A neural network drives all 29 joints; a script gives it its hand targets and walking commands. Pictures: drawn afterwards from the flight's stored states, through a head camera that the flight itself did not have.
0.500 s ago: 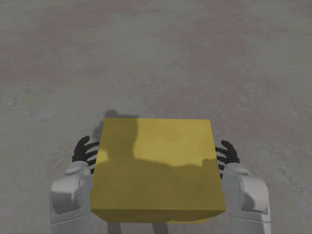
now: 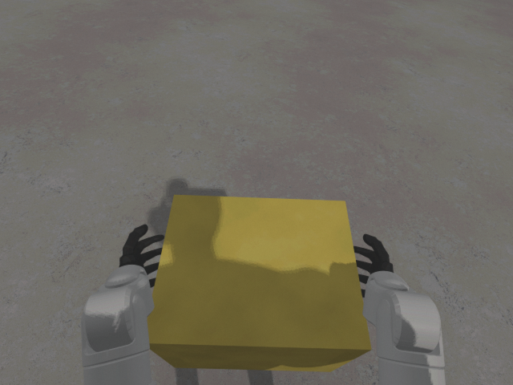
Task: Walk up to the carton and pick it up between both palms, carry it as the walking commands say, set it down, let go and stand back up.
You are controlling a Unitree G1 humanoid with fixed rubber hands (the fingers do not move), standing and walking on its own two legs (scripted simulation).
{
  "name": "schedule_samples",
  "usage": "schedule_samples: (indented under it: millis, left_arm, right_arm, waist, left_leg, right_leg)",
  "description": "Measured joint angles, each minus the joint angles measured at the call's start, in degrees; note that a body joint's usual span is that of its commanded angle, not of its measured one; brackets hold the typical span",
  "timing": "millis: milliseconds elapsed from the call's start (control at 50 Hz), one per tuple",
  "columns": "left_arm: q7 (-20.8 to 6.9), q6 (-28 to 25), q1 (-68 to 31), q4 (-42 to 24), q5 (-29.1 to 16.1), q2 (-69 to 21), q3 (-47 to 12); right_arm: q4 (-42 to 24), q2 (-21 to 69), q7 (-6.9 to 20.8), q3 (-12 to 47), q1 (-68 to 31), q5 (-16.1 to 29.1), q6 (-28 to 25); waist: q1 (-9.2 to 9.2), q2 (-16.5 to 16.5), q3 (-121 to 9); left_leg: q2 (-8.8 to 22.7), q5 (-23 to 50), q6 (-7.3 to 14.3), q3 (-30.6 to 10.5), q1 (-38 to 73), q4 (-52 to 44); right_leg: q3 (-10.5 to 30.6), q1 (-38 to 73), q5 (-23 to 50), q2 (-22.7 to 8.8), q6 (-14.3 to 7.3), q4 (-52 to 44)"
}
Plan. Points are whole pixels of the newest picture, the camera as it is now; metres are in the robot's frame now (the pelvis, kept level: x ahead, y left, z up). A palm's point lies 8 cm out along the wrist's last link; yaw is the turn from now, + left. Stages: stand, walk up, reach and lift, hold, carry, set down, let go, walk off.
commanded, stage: carry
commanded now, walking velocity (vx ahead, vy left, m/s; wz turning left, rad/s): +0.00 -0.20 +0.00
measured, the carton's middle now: (256, 287) +0.30 +0.01 -0.02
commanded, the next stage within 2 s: none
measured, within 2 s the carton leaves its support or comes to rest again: neither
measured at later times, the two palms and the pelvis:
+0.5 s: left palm (214, 298) +0.24 +0.07 +0.05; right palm (462, 310) +0.23 -0.27 +0.07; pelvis -0.04 -0.11 -0.01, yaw -1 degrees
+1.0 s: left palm (295, 318) +0.21 -0.04 +0.06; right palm out of the picture +0.20 -0.39 +0.07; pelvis -0.07 -0.22 -0.01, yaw +0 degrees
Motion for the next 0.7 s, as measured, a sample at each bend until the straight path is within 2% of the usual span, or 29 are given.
schedule_samples:
  millis: [100,160,200,240,300,340,380,400,420,460,500,540,580,640,660,680,700]
  left_arm:
    - [-0.06,0.1,-2.97,-1.32,-0.95,0.96,0.21]
    - [-0.33,0.16,-4.58,-0.92,-1.38,1.51,0.24]
    - [-0.15,-0.29,-4.78,0.15,-1.01,0.49,0.23]
    - [1.51,0.05,-4.12,0.84,-0.88,-1.37,-0.23]
    - [2.92,0.91,-3.5,0.98,-0.96,-1.92,-1.83]
    - [2.59,1.01,-3.5,0.44,-0.67,-1.84,-1.7]
    - [1.44,0.61,-3.48,-0.56,0.27,-1.84,-1.42]
    - [0.86,0.25,-3.3,-1.16,0.75,-1.62,-1.26]
    - [0.32,-0.07,-3.06,-1.6,0.96,-1.2,-0.79]
    - [-0.57,-0.51,-1.95,-2.25,0.95,-0.94,0.33]
    - [-0.75,-0.57,-0.72,-2.99,0.64,-1.23,0.76]
    - [-0.03,-0.48,-0.25,-3.67,-0.13,-1.25,0.66]
    - [0.03,-0.57,-0.46,-4.26,-0.26,-1.22,0.46]
    - [-0.02,-0.5,-1.15,-5.24,-0.74,-0.87,0.09]
    - [-0.31,-0.44,-1.58,-5.08,-0.66,-0.67,0.01]
    - [-0.36,-0.6,-1.77,-4.64,-0.59,-0.84,-0.02]
    - [-0.28,-0.79,-1.82,-3.84,-0.23,-1.52,-0.09]
  right_arm:
    - [-2.01,0.19,0.97,-0.15,-2.27,-1.42,-0.05]
    - [-2.95,0.22,1.56,0.02,-2.63,-2.67,0.01]
    - [-2.41,-0.76,2.22,-0.29,-2.67,-2.82,0.03]
    - [-1.94,-2.24,3.0,-0.96,-1.84,-2.29,0.94]
    - [-1.67,-3.87,3.58,-1.42,-1.25,-1.17,2.07]
    - [-1.97,-3.88,2.51,-1.27,-1.31,-0.01,2.09]
    - [-2.5,-3.4,1.81,-1.27,-1.64,0.6,1.59]
    - [-2.63,-2.78,1.67,-1.2,-1.78,0.48,1.12]
    - [-2.54,-1.67,1.02,-1.17,-1.82,0.48,0.48]
    - [-2.68,0.21,-0.4,-1.01,-1.5,0.56,0.0]
    - [-2.86,0.17,-0.56,-0.43,-0.85,0.83,0.04]
    - [-2.8,0.06,0.34,-0.33,-0.71,0.38,-0.2]
    - [-3.3,0.05,1.12,-0.36,-0.88,-0.3,-0.41]
    - [-4.83,0.04,2.42,-0.17,-0.96,-1.78,-0.49]
    - [-5.08,0.02,2.61,-0.13,-0.98,-2.13,-0.47]
    - [-4.87,-0.39,2.86,-0.16,-1.13,-2.26,-0.47]
    - [-4.32,-1.05,3.45,-0.45,-1.1,-2.34,-0.35]
  waist:
    - [1.19,1.51,1.15]
    - [1.62,1.05,0.85]
    - [1.82,2.25,0.62]
    - [1.36,2.85,0.32]
    - [0.62,2.48,0.65]
    - [0.0,2.1,0.91]
    - [-0.69,1.81,1.18]
    - [-0.96,1.08,1.24]
    - [-1.26,-0.4,1.71]
    - [-1.11,-1.28,2.43]
    - [-0.38,-0.87,2.92]
    - [0.26,-0.04,3.25]
    - [0.83,0.78,3.54]
    - [1.44,1.55,3.09]
    - [1.59,1.07,2.54]
    - [1.86,1.56,1.99]
    - [1.93,2.34,1.45]
  left_leg:
    - [3.02,2.0,-2.36,-1.16,-0.05,-1.55]
    - [3.95,1.2,-4.26,-1.53,-1.55,1.05]
    - [5.45,-0.33,-5.16,-2.23,-3.39,4.38]
    - [5.11,-5.17,-4.62,-2.31,-5.03,8.6]
    - [2.13,-12.07,-3.67,-1.62,-7.82,18.22]
    - [0.48,-11.07,-3.09,-0.15,-7.74,17.31]
    - [-0.52,-5.19,-2.72,2.03,-5.31,9.65]
    - [-0.93,-3.25,-1.15,2.65,-3.86,5.7]
    - [-1.35,-2.86,0.12,2.88,-3.72,5.21]
    - [-0.66,-2.46,0.76,2.68,-3.43,4.83]
    - [0.7,-1.26,0.05,2.16,-2.34,2.99]
    - [2.11,0.16,-0.97,1.56,-1.43,1.22]
    - [3.39,1.11,-2.04,1.02,-0.85,0.36]
    - [4.99,1.15,-3.89,0.21,-1.14,1.4]
    - [4.94,0.78,-4.53,0.17,-1.56,2.42]
    - [5.62,0.12,-5.18,-0.14,-2.37,4.07]
    - [5.94,-2.44,-5.17,-0.94,-3.43,6.2]
  right_leg:
    - [-0.08,4.65,0.4,-1.48,1.01,-8.12]
    - [-1.38,10.64,6.81,-2.44,1.2,-19.63]
    - [-1.96,10.65,9.34,-1.48,-0.8,-20.28]
    - [-2.41,9.05,7.34,-1.3,-2.42,-17.6]
    - [-2.28,7.18,6.38,-1.57,-3.5,-16.1]
    - [-2.18,5.94,6.82,-1.22,-3.95,-15.81]
    - [-2.55,4.78,6.77,-0.62,-4.28,-14.78]
    - [-2.58,3.92,6.28,-0.57,-4.34,-13.46]
    - [-2.39,3.18,6.03,-1.09,-3.68,-11.9]
    - [-1.31,1.1,-0.45,-0.6,-1.9,-5.49]
    - [-0.71,0.2,-3.29,-0.14,-0.72,-1.56]
    - [-0.72,0.79,-3.09,-0.26,-0.01,-2.25]
    - [-1.3,2.65,-2.21,-0.6,0.32,-5.6]
    - [-3.06,7.58,3.87,-0.83,0.54,-15.21]
    - [-3.15,9.47,6.07,-1.4,0.52,-18.57]
    - [-3.51,9.62,9.42,-1.07,-0.57,-19.6]
    - [-3.83,8.85,9.75,-0.54,-2.16,-18.35]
